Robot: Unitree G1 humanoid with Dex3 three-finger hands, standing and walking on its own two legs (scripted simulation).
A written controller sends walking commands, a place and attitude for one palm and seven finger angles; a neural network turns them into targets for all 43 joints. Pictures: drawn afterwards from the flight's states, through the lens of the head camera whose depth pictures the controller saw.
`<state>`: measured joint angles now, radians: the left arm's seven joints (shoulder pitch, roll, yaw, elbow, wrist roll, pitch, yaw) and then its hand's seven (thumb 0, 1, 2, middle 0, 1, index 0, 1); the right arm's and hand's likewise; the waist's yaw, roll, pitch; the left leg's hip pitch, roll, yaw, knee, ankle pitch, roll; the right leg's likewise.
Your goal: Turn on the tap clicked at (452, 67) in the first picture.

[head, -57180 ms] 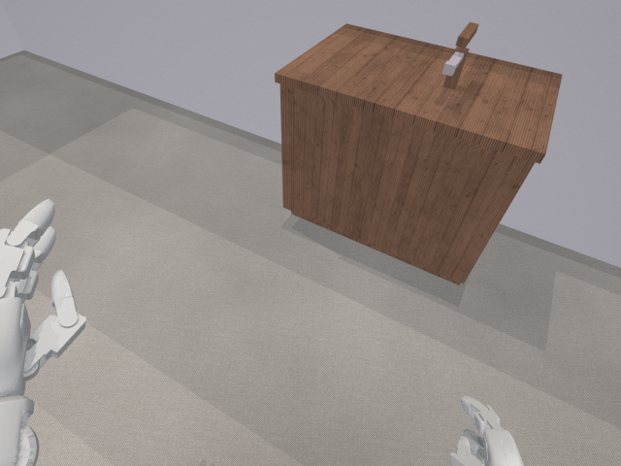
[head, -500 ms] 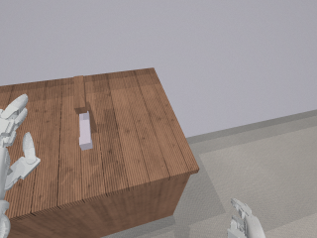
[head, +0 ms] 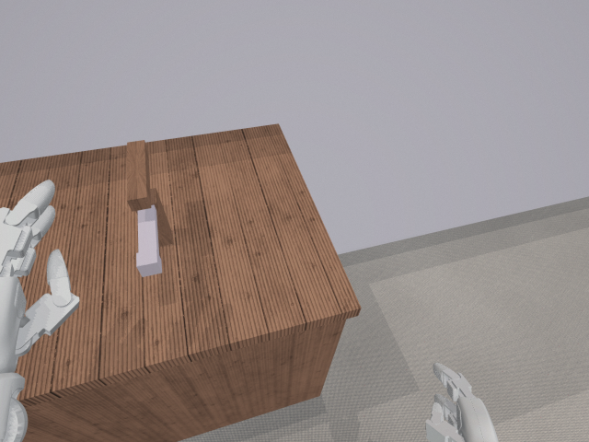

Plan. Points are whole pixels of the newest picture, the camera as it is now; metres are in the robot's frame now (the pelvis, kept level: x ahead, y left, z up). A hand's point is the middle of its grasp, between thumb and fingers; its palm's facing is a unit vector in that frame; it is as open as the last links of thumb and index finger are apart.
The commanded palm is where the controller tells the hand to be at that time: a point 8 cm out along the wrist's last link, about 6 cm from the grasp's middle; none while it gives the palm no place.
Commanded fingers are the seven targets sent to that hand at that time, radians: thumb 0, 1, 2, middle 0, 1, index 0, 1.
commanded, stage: look again from close up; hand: left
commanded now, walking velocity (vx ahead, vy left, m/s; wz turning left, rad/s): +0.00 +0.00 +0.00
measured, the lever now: (149, 263) +0.34 +0.24 +0.03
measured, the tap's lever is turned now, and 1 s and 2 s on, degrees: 0 0 0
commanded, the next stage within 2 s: turn the palm inward beside the body in 0.22 s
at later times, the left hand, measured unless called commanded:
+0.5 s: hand (47, 257) +0.25 +0.28 +0.17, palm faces +0.40 -0.83 -0.39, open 7.4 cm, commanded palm +0.16 +0.28 +0.17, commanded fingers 0.00 0.90 0.90 -0.20 -0.30 -0.20 -0.30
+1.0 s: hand (105, 319) +0.21 +0.21 +0.13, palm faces +0.38 -0.85 -0.36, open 7.4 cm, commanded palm +0.15 +0.25 +0.15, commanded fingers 0.00 0.90 0.90 -0.20 -0.30 -0.20 -0.30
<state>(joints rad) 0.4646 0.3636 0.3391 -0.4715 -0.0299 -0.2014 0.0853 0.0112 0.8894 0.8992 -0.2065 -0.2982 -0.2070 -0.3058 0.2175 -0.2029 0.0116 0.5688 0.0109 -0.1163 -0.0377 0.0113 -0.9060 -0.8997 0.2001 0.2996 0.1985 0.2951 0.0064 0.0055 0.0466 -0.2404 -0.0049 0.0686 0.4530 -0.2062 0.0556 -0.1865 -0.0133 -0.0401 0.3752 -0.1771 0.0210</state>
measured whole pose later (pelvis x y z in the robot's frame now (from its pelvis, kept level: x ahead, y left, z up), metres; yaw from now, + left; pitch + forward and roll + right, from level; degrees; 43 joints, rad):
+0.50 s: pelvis +0.01 -0.02 +0.00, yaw +2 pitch -1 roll +0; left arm 0.18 0.47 0.45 -0.23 -0.13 0.01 -0.04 0.01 0.89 0.90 -0.20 -0.30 -0.21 -0.31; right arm 0.18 -0.24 0.04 0.65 0.03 -0.09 -0.02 0.01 -0.90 -0.90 0.20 0.30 0.20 0.30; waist 0.03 0.01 0.02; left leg -0.25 -0.01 0.04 0.49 -0.23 0.03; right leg -0.22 -0.01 -0.05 0.49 -0.26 -0.01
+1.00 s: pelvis +0.02 -0.07 -0.02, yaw +4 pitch +1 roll +0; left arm 0.41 0.40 0.38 -0.31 -0.20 -0.08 -0.04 0.01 0.89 0.90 -0.20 -0.30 -0.20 -0.31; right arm 0.19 -0.24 0.01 0.65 0.05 -0.17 -0.06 0.01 -0.91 -0.90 0.20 0.30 0.20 0.30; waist 0.05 0.04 -0.04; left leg -0.35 0.03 -0.02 0.64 -0.31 -0.03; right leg -0.30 0.03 -0.11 0.64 -0.36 -0.07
